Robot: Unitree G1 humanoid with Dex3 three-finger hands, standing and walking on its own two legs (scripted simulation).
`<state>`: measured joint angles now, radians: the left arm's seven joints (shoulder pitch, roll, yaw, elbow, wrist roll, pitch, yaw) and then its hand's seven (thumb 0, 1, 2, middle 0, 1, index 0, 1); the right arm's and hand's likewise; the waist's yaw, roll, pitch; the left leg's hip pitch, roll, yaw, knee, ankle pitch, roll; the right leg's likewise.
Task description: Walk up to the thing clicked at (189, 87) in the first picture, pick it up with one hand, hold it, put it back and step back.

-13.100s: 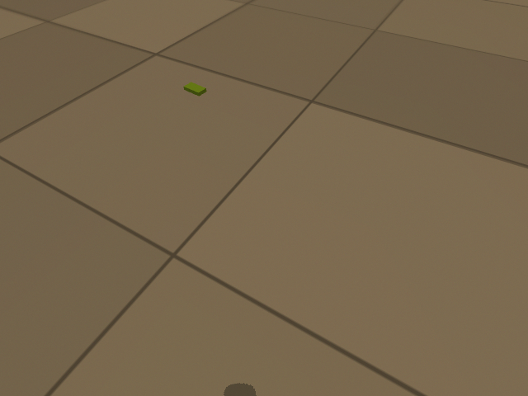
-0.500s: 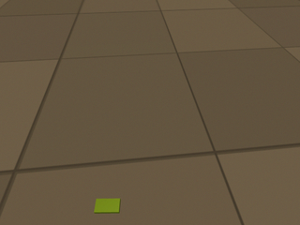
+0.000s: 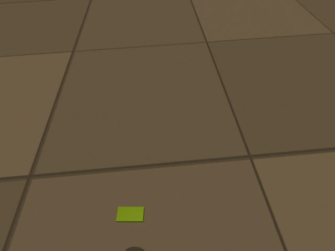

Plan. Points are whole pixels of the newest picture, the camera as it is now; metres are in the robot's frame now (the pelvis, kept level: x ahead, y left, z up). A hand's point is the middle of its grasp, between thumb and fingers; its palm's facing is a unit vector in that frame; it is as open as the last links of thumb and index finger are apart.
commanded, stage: walk up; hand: left
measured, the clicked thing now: (130, 214) +0.41 +0.26 -0.76
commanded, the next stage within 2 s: none
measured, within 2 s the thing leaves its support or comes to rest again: neither
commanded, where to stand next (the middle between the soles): +0.03 +0.02 m, yaw +0 degrees
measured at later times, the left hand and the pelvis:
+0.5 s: hand out of the picture +0.04 +0.36 -0.18, palm faces -0.03 -0.93 -0.37, open 7.4 cm; pelvis -0.03 +0.08 -0.02, yaw +1 degrees
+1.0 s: hand out of the picture +0.03 +0.28 -0.15, palm faces +0.01 -0.92 -0.39, open 7.4 cm; pelvis -0.05 +0.01 -0.02, yaw +1 degrees
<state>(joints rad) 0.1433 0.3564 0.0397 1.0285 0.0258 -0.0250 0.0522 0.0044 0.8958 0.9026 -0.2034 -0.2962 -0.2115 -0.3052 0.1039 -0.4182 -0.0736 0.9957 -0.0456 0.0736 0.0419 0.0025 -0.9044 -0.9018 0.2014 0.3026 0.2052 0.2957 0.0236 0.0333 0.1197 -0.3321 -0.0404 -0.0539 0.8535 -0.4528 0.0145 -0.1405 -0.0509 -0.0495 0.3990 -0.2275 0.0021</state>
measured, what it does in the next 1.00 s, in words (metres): steps on the spot: left foot, then right foot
